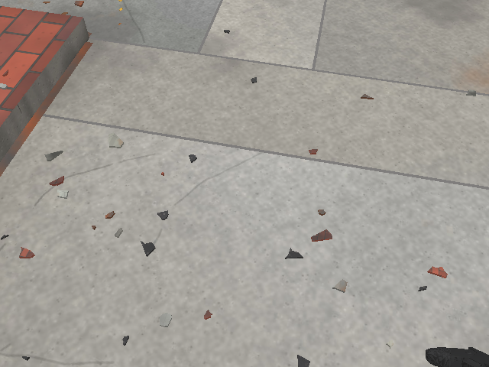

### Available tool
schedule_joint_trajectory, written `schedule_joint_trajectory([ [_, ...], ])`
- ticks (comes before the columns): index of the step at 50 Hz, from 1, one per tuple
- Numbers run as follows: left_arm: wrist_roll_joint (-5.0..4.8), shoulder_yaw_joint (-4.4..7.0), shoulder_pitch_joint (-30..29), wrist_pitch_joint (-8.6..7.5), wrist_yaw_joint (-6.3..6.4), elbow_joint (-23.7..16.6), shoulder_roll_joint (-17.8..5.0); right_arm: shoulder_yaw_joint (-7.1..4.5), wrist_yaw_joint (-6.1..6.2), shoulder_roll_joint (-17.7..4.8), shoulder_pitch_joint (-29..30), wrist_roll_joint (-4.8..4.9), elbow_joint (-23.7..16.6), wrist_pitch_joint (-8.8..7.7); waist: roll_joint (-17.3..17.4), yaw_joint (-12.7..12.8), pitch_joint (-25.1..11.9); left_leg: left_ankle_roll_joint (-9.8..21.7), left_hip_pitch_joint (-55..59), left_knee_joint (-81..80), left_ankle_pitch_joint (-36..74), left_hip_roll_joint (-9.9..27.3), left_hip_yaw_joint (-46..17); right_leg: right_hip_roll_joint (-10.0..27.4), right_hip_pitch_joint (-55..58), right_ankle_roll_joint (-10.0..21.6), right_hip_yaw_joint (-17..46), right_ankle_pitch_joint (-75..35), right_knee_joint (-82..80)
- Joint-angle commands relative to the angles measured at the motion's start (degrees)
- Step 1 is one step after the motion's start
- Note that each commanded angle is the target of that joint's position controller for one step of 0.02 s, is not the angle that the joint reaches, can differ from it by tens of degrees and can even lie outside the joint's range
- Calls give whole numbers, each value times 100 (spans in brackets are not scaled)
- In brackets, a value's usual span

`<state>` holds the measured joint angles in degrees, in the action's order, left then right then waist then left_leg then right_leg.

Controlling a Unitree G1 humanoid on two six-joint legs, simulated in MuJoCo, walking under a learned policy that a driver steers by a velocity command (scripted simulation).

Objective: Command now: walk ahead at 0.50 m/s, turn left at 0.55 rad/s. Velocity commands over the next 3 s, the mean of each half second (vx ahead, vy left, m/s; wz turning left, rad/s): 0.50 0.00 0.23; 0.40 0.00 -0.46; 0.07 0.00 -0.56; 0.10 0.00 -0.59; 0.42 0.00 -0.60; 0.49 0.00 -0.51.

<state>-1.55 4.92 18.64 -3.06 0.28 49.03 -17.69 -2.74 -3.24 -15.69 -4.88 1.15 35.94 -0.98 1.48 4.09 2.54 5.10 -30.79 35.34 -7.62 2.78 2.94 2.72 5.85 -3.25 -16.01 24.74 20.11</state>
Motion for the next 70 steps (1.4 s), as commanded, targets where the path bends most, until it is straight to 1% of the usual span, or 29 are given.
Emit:
schedule_joint_trajectory([
  [1, 42, 168, -269, -11, 69, -462, -954, -647, 157, -1406, -2125, 39, 132, 59, -1, -1414, -1200, 609, 3357, -324, 10, -291, -345, 935, -1733, 508, 216, -4638, 3315],
  [2, 286, -104, 226, -138, 13, -815, -84, -721, 202, -2076, -1869, 82, 73, 14, 1612, -648, -1516, 1632, 5000, -938, -987, 1188, -3645, -256, -4345, 122, 638, 644, 5368],
  [3, 105, -76, -264, -346, -55, -861, -508, -567, 145, -1636, -1987, 32, -166, -113, 864, -1040, -2313, 1898, 5279, -1818, -1803, 1644, -5139, -390, -4909, 199, 2068, 1030, 5998],
  [4, -112, 9, -822, -445, -96, -1039, -820, -462, 112, -1288, -1821, -22, -85, -213, 496, -1108, -1507, 1575, 4808, -1974, -1436, 1523, -4362, -135, -5369, 329, 2126, 447, 5910],
  [7, 174, 18, -741, -464, -18, -935, -746, -306, 164, -836, -926, -92, -234, -270, 9, -434, -632, 1164, 2821, -2044, 337, 880, -2747, 411, -4453, 368, 2157, -636, 4661],
  [10, 229, -7, -572, -288, -43, -865, -586, -294, 248, -851, -851, -95, -205, -310, 81, -274, -559, 1230, 2166, -2233, 1351, 741, -2148, 398, -4073, 99, 1985, -970, 4022],
  [15, 151, -173, -1355, -239, -115, -963, -245, -253, 345, -902, -1196, -95, 124, -353, 218, -661, -251, 779, 2037, -2451, 1294, 409, -1122, 324, -3959, 15, 1746, -2956, 2129],
  [22, 26, -200, -2107, -290, -332, -1264, -323, -281, 326, -1027, -1611, -100, 614, -331, 143, -971, 222, 646, 3324, -2399, 1098, 1023, -948, 137, -4565, 474, 1749, -2894, 1135],
  [25, 42, -164, -1856, -290, -421, -1303, -398, -321, 388, -1118, -1487, -93, 662, -242, 241, -755, 15, 454, 3766, -1821, 2799, 1106, -675, -133, -4228, 742, 1571, -2110, 1035],
  [27, 83, 21, -833, -251, -378, -1074, -703, -323, 448, -1182, -1292, -112, 598, -157, 287, -179, -724, 227, 3644, -419, 4760, 842, -309, -594, -2724, 999, 1179, -2001, 956],
  [28, 85, 152, -13, -223, -323, -927, -998, -267, 504, -1094, -1271, -145, 508, -149, 77, 208, -1251, 6, 2765, 886, 4238, 639, -114, -322, -1261, 1258, 1710, -2333, 987],
  [29, 118, 303, 560, -209, -276, -933, -1606, -101, 458, -619, -1830, -227, 260, -273, -1163, 32, -2035, -475, 427, 3232, 1240, -268, 22, 1136, 986, 2298, 4431, -1877, 873],
  [30, 7, 201, 686, -199, -286, -859, -1214, -27, 377, -555, -1755, -220, 320, -435, -1422, 102, -2439, -566, -782, 4127, -2372, -819, -761, 1603, 1731, 2662, 6271, -1139, -50],
  [31, 7, 112, 459, -172, -254, -906, -939, -104, 273, -919, -1288, -4, 175, -576, -1010, 211, -1727, -464, -1364, 4347, -2106, -412, -1108, 1469, 1312, 2350, 5629, -579, -218],
  [32, 38, 87, 154, -147, -226, -997, -839, -81, 244, -926, -876, 52, 57, -658, -519, 142, -1127, -396, -1400, 4025, -1673, -154, -992, 1258, 510, 2152, 4956, -694, -309],
  [34, 111, -7, -336, -124, -191, -1131, -616, -135, 290, -930, -679, -172, 6, -659, -148, -241, -448, -463, -903, 3024, -1164, 185, -884, 860, -881, 1965, 4147, -1720, -576],
  [38, 122, 43, -486, -113, -81, -1197, -784, -91, 356, -695, -821, -238, -21, -476, -457, -496, -277, -844, -413, 2054, -792, 164, -637, 541, -1906, 2040, 3454, -3333, -758],
  [41, 64, 121, -365, -8, 36, -1082, -955, -14, 389, -479, -307, -272, -123, -469, -501, -347, -320, -994, 205, 707, 374, -200, -459, 47, -2373, 1628, 2758, -4515, -371],
  [45, -11, 137, 41, 215, 153, -917, -905, -39, 316, -515, 258, -151, -241, -475, -686, -100, -577, -951, 622, -417, 1173, -598, -609, 26, -2003, 1286, 3205, -3773, 86],
  [49, 34, 118, -355, 319, 219, -1099, -727, -192, 299, -804, -260, -198, -104, -546, -838, -522, -741, -611, 1183, -1217, 1204, -424, -854, 31, -1466, 976, 3857, -3364, 1166],
  [50, 76, 49, -353, 305, 197, -1210, -507, -230, 338, -971, -580, -286, -83, -577, -561, -634, -1176, -335, 2127, -1311, 2093, 101, -1113, -275, -1709, 764, 3666, -2840, 1992],
  [51, 217, -64, 147, 277, 169, -1266, -138, -251, 398, -1240, -800, -376, -151, -532, 638, -447, -1785, 203, 3632, -832, 4625, 1395, -2234, -884, -2748, 461, 3036, 191, 3465],
  [52, 69, -94, 1066, 263, 118, -1244, -325, -278, 376, -1215, -1047, -322, -19, -396, 1800, -194, -2495, 1257, 4569, -864, 4335, 2589, -3965, -1078, -3817, 242, 2701, 1929, 4745],
  [53, 26, 33, 1056, 333, 123, -1023, -843, -230, 370, -914, -773, -197, -150, -315, 958, -271, -2227, 1198, 4034, -1110, 2796, 2311, -3955, -651, -3998, 44, 2750, 1416, 5327],
  [55, -3, 139, 123, 566, 193, -1131, -1012, -96, 406, -556, -293, -230, -249, -153, 253, -407, -1214, 728, 2875, -1398, 1345, 1546, -2534, -373, -4144, -162, 2377, 661, 5433],
  [57, 20, 109, -5, 691, 220, -1251, -771, -122, 429, -691, 15, -274, -183, -71, 531, -273, -619, 656, 1779, -1789, 895, 1095, -1719, -225, -3739, -209, 2097, 254, 4988],
  [60, 59, 41, -30, 670, 213, -1332, -480, -177, 467, -727, -18, -281, -65, -53, 723, -313, -723, 840, 1794, -1931, 1280, 1086, -1197, -163, -3469, -218, 1843, 50, 4282],
  [66, 84, 12, -446, 662, 57, -1557, -506, -298, 462, -987, 108, -176, 73, 57, 704, -434, -881, 899, 1860, -1991, 847, 1391, -746, 58, -2788, 10, 1597, -453, 2894],
  [70, 94, 78, -259, 663, -49, -1542, -550, -339, 433, -1080, 163, -21, 212, 118, 650, -226, -819, 542, 1861, -1532, 484, 1410, -457, -123, -2095, 370, 1286, -1012, 1458],
])
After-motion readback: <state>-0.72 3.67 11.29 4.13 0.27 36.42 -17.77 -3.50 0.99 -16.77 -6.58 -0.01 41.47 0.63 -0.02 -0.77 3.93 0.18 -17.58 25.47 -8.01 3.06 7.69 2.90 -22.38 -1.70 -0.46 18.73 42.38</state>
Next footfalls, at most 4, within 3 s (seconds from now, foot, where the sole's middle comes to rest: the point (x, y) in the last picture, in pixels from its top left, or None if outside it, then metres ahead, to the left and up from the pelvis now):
0.02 left None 0.17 0.10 -0.76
0.56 right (296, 351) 0.50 -0.08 -0.76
1.00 left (243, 257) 0.77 0.08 -0.76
1.44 right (316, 311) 0.62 -0.14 -0.76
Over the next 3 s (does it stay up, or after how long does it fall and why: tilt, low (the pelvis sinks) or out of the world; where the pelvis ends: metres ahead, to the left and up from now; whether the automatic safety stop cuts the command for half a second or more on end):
stays up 0.87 -0.52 0.01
